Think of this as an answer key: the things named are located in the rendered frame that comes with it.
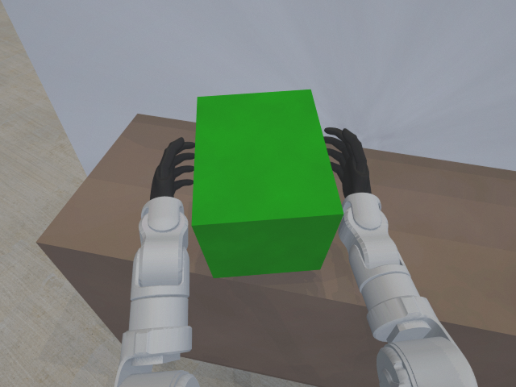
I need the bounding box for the robot left hand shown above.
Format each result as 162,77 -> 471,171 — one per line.
150,137 -> 195,200

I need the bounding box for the right robot forearm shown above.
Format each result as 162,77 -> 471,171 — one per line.
338,193 -> 478,387

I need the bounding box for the left robot forearm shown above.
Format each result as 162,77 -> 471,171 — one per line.
114,197 -> 192,387

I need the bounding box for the robot right hand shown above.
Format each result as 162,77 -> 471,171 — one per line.
323,127 -> 372,198

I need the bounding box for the right robot upper arm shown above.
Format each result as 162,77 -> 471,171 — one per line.
377,336 -> 476,387

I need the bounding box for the pedestal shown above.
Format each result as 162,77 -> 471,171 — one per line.
36,114 -> 516,387

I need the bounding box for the carton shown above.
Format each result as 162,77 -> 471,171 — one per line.
192,89 -> 344,278

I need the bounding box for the left robot upper arm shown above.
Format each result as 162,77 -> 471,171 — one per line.
119,370 -> 200,387

